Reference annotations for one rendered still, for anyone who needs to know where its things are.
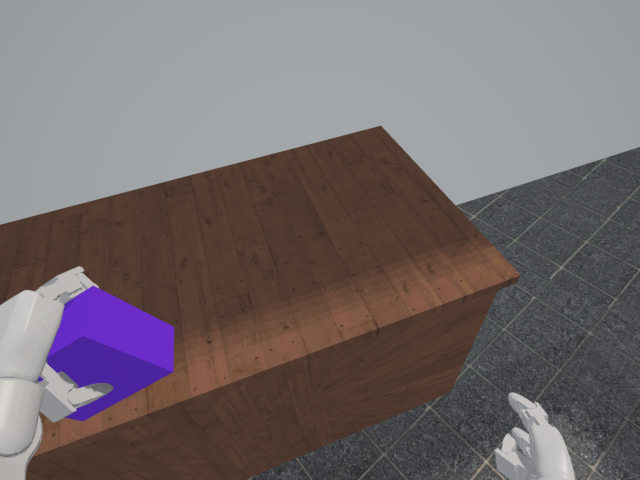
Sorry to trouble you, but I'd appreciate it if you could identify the left robot forearm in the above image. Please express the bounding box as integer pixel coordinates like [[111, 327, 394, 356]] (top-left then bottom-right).
[[0, 378, 44, 480]]

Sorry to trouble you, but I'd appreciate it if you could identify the robot right hand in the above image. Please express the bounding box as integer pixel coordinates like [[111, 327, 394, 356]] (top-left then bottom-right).
[[495, 392, 575, 480]]

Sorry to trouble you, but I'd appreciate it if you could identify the table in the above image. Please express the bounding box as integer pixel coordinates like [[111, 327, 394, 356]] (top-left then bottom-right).
[[0, 126, 521, 480]]

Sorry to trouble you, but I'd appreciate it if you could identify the robot left hand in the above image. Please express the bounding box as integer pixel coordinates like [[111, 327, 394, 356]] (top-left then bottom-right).
[[0, 266, 114, 422]]

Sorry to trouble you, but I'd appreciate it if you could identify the sponge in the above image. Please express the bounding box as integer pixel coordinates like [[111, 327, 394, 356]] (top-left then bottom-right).
[[38, 286, 174, 421]]

